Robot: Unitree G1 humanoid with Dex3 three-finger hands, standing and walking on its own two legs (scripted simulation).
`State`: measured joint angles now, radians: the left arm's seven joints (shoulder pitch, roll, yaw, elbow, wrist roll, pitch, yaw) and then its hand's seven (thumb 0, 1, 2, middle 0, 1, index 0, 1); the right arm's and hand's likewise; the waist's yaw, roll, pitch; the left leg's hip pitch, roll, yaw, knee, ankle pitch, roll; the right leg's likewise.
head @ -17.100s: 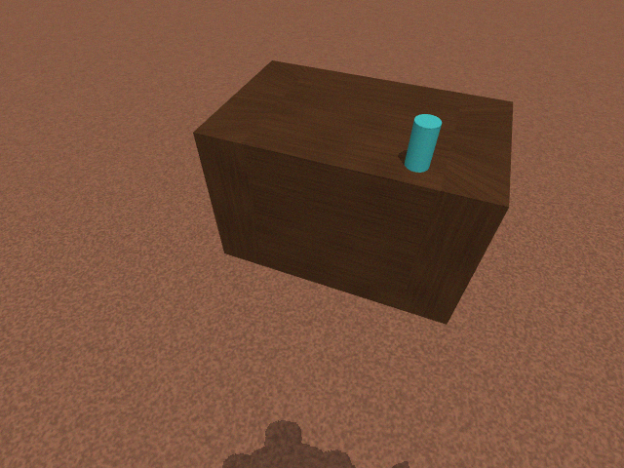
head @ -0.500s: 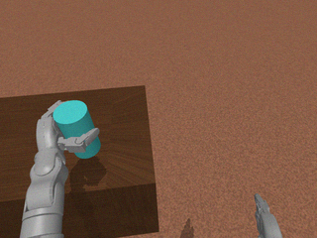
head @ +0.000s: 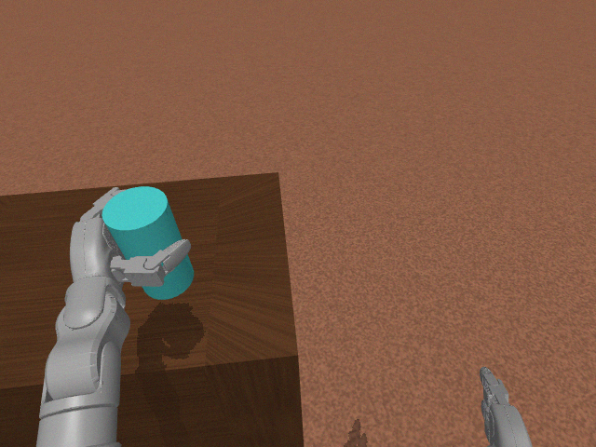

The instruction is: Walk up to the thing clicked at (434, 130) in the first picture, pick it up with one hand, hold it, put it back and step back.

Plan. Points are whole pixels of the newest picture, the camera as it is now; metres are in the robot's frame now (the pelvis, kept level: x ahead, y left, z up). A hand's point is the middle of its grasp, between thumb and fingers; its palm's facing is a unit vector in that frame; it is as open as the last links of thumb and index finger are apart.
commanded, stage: hold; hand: left
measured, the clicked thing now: (153, 246) +0.35 +0.18 +0.15
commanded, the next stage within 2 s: none
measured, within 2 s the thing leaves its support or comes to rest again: neither
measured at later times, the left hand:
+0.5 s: hand (154, 238) +0.34 +0.17 +0.17, palm faces +0.22 -0.97 +0.02, open 9.8 cm
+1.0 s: hand (156, 244) +0.33 +0.17 +0.16, palm faces +0.21 -0.98 +0.02, open 9.8 cm
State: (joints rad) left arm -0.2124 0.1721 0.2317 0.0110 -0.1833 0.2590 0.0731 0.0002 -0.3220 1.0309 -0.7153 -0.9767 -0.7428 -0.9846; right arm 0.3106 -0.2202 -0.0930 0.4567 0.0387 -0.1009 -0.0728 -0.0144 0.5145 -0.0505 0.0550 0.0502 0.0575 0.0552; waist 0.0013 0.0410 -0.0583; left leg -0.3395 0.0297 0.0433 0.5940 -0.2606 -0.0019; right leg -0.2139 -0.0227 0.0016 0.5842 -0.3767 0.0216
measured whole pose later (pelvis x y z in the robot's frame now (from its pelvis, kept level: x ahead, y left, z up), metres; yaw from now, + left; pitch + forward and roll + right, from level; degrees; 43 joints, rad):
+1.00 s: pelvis +0.00 +0.00 +0.01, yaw +0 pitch -1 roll +0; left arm -0.18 0.16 0.21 -0.01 -0.19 0.26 0.06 0.00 -0.34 1.05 -0.72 -0.99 -0.74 -1.00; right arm 0.23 -0.22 -0.11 0.60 0.03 -0.13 -0.06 -0.01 0.51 -0.05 0.05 0.05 0.06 0.06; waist 0.00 0.06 -0.04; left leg -0.29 0.03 0.03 0.52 -0.22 -0.01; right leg -0.16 -0.02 -0.01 0.51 -0.34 0.02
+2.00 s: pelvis +0.00 -0.01 +0.01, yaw +0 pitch -1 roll +0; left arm -0.16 0.14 0.22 0.01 -0.19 0.26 0.05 0.00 -0.34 1.05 -0.72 -0.99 -0.74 -1.00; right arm 0.24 -0.21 -0.10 0.62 0.03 -0.13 -0.05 -0.01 0.51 -0.06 0.05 0.05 0.06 0.06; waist 0.01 0.05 -0.04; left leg -0.27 0.03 0.04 0.49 -0.21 -0.01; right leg -0.14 -0.02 -0.01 0.49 -0.33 0.01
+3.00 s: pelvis -0.02 +0.00 -0.02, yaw -1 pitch +9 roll -1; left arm -0.42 0.32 0.35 0.71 -0.18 -0.23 -0.05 0.00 -0.37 1.09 -0.72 -1.01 -0.74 -1.02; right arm 0.21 -0.23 -0.11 0.57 0.02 -0.09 -0.04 -0.01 0.51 -0.05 0.06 0.05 0.06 0.06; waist -0.06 0.00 -0.07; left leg -0.61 0.05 0.03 0.73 -0.28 -0.01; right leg -0.49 0.00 0.00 0.73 -0.40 0.01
